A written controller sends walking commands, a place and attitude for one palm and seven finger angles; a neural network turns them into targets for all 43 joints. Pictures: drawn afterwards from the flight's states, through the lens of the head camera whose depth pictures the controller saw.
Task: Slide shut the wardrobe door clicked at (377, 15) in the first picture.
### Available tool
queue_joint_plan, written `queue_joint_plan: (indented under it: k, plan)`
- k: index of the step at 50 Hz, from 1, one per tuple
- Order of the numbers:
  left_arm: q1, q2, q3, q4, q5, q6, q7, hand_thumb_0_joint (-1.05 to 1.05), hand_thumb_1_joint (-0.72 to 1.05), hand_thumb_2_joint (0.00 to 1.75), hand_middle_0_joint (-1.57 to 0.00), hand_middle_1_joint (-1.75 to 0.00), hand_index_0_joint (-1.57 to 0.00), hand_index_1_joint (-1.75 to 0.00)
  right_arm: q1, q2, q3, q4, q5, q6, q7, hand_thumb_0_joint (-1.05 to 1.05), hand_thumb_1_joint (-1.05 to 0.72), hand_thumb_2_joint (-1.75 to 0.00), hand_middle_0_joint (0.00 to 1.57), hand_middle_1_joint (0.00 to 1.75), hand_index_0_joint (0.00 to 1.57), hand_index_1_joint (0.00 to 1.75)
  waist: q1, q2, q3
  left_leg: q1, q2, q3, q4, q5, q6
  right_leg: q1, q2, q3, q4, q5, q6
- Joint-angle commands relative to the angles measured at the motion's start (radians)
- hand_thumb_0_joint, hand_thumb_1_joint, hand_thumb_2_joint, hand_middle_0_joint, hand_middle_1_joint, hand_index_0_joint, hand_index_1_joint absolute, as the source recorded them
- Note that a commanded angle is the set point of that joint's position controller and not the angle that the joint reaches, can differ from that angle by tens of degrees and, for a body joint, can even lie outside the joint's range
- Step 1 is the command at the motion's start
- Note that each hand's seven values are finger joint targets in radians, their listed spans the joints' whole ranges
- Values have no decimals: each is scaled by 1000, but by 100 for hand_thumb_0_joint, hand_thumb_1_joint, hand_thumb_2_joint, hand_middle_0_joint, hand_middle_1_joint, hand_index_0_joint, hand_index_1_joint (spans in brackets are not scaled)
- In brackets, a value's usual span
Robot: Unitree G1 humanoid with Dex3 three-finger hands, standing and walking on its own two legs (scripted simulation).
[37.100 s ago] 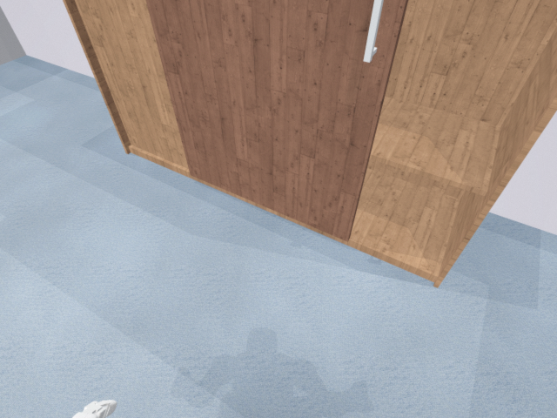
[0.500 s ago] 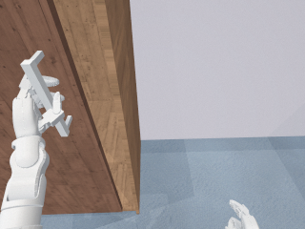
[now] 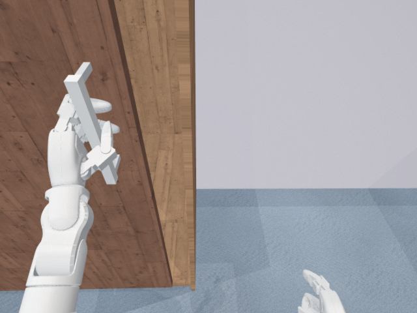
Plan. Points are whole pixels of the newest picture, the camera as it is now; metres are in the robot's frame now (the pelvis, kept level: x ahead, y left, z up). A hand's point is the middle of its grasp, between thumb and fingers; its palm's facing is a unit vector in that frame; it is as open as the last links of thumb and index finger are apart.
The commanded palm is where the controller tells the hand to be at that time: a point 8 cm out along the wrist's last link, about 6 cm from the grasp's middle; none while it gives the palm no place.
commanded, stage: stop walking and hold the door there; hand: left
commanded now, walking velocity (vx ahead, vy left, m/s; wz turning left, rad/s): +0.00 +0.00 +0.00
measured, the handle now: (100, 130) +0.35 +0.21 +0.20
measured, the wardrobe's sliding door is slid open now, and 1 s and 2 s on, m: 0.08 0.08 0.08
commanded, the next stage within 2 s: loosen the grip on the handle in 1.50 s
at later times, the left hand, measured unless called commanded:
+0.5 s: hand (109, 150) +0.31 +0.19 +0.20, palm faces +0.24 -0.96 -0.15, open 6.0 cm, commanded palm +0.28 +0.22 +0.19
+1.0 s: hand (110, 151) +0.30 +0.18 +0.20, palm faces +0.22 -0.97 -0.12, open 6.1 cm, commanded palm +0.27 +0.20 +0.19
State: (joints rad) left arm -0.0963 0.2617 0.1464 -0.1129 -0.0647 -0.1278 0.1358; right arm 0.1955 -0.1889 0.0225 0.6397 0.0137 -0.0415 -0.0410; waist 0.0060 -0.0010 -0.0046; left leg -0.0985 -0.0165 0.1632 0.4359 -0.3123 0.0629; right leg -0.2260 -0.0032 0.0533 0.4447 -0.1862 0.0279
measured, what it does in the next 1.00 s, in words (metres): steps on the spot: right foot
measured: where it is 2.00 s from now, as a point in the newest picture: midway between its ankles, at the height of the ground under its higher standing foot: outside the picture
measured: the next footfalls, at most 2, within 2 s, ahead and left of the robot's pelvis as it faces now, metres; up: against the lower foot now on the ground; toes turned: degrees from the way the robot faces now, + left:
right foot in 0.94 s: +0.01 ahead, -0.06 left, +0.00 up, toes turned -2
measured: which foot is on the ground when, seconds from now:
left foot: down 0.00-1.00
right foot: down 0.00-0.50, up 0.52-0.92, down 0.94-1.00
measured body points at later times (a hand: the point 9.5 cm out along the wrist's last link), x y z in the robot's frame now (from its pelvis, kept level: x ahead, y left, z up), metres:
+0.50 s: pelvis -0.03 +0.02 -0.01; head +0.00 +0.01 +0.44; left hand +0.29 +0.24 +0.20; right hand +0.17 -0.23 -0.10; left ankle -0.04 +0.07 -0.74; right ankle +0.03 -0.14 -0.74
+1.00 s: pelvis -0.05 +0.02 +0.00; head -0.02 +0.00 +0.45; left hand +0.28 +0.23 +0.21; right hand +0.14 -0.18 -0.10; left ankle -0.04 +0.07 -0.74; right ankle -0.03 -0.06 -0.74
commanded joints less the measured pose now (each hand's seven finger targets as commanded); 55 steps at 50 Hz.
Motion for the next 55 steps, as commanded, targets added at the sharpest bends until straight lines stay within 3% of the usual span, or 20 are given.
queue_joint_plan:
  k: [1,7,10,13,15,19,21,23,24,25,26,27,31,36,42,46,49,51,53,55]
  plan:
    - [-290,110,-26,-275,20,-91,-24,0,90,90,-45,-140,-45,-140,-126,-135,-46,-155,1,-49,-7,0,-90,-90,20,30,20,30,-8,88,-195,67,184,-147,-77,527,-101,55,-38,13,22,264,-48]
    - [-282,117,-18,-283,21,-91,-22,0,90,90,-45,-140,-45,-140,-127,-138,-48,-156,2,-47,-9,0,-90,-90,20,30,20,30,-9,61,-213,81,176,-140,-61,553,-103,71,-41,15,22,319,-50]
    - [-256,104,-44,-293,23,-92,-23,0,90,90,-45,-140,-45,-140,-133,-143,-52,-161,3,-43,-12,0,-90,-90,20,30,20,30,-6,88,-217,38,160,-142,-23,546,-79,105,-88,41,35,435,-59]
    - [-263,120,-33,-299,24,-95,-17,0,90,90,-45,-140,-45,-140,-131,-141,-53,-173,7,-30,-12,0,-90,-90,20,30,20,30,-4,28,-248,-8,138,-147,43,479,-62,129,-155,94,57,565,-84]
    - [-258,149,-12,-284,18,-89,-11,0,90,90,-45,-140,-45,-140,-121,-149,-62,-170,12,-15,-17,0,-90,-90,20,30,20,30,-9,-31,-260,-46,107,-150,113,381,-63,126,-233,159,47,642,-118]
    - [-330,136,-21,-281,25,-65,-12,0,90,90,-45,-140,-45,-140,-145,-131,-51,-184,8,13,-17,0,-90,-90,20,30,20,30,1,-156,-262,-165,59,-183,132,-52,-54,158,-358,249,16,658,-160]
    - [-372,155,-8,-292,26,-50,-9,0,90,90,-45,-140,-45,-140,-150,-133,-51,-184,13,25,-19,0,-90,-90,20,30,20,30,-3,-165,-284,-155,70,-185,46,-17,-45,166,-349,202,50,566,-130]
    - [-404,163,0,-291,27,-41,-8,0,90,90,-45,-140,-45,-140,-166,-145,-59,-188,18,35,-21,0,-90,-90,20,30,20,30,-11,-90,-312,-32,111,-190,-45,236,-29,74,-266,108,157,453,-76]
    - [-428,125,-45,-314,27,-48,-14,0,90,90,-45,-140,-45,-140,-179,-146,-55,-198,24,33,-20,0,-90,-90,20,30,20,30,-9,11,-308,51,180,-237,-67,429,-11,-24,-179,12,251,305,-34]
    - [-429,95,-95,-339,19,-59,-24,0,90,90,-45,-140,-45,-140,-192,-148,-54,-204,30,30,-18,0,-90,-90,20,30,20,30,-3,188,-289,144,271,-306,-94,680,7,-165,-100,-67,351,-92,3]
    - [-429,65,-121,-350,29,-70,-31,0,90,90,-45,-140,-45,-140,-182,-146,-51,-220,18,22,-5,0,-90,-90,20,30,20,30,1,255,-290,211,306,-346,-84,858,26,-266,-54,-71,509,-339,0]
    - [-415,69,-113,-325,37,-75,-35,0,90,90,-45,-140,-45,-140,-174,-153,-54,-205,13,13,7,0,-90,-90,20,30,20,30,1,213,-284,244,297,-312,-57,897,3,-310,-50,-55,600,-369,-14]
    - [-475,26,-159,-315,26,-49,-38,0,90,90,-45,-140,-45,-140,-123,-156,-64,-160,15,-6,19,0,-90,-90,20,30,20,30,-28,-16,-259,303,272,-281,-34,823,-5,-365,-56,-71,592,-258,-2]
    - [-546,29,-165,-334,15,-16,-40,0,90,90,-45,-140,-45,-140,-156,-128,-33,-137,-9,-24,9,0,-90,-90,20,30,20,30,-15,120,-259,327,232,-254,-123,768,-130,-257,-31,-84,388,-184,-13]
    - [-567,22,-173,-317,8,-10,-41,0,90,90,-45,-140,-45,-140,-181,-119,-23,-137,-16,-47,13,0,-90,-90,20,30,20,30,-3,167,-274,334,196,-163,-123,933,-204,-73,16,-121,105,-101,-35]
    - [-560,36,-152,-295,12,-21,-39,0,90,90,-45,-140,-45,-140,-193,-121,-20,-148,-9,-45,16,0,-90,-90,20,30,20,30,9,74,-300,252,209,-192,-54,811,-173,74,-15,-70,-70,55,-64]
    - [-551,44,-140,-270,5,-24,-36,0,90,90,-45,-140,-45,-140,-180,-131,-21,-157,-1,-35,3,0,-90,-90,20,30,20,30,0,5,-334,112,165,-221,-6,550,-155,156,-112,85,-43,333,-115]
    - [-541,16,-161,-223,2,-20,-37,0,90,90,-45,-140,-45,-140,-165,-138,-35,-155,6,-32,-3,0,-90,-90,20,30,20,30,-6,-102,-320,80,138,-213,-5,391,-99,138,-136,127,-66,328,-116]
    - [-540,55,-120,-202,4,-17,-29,0,90,90,-45,-140,-45,-140,-162,-140,-34,-154,9,-26,-11,0,-90,-90,20,30,20,30,-6,-52,-323,84,137,-208,-34,353,-59,120,-126,111,-68,299,-93]
    - [-541,39,-144,-196,3,-15,-27,0,90,90,-45,-140,-45,-140,-169,-144,-31,-153,9,-22,-16,0,-90,-90,20,30,20,30,-5,50,-322,110,165,-224,-69,400,-58,95,-98,75,-53,237,-74]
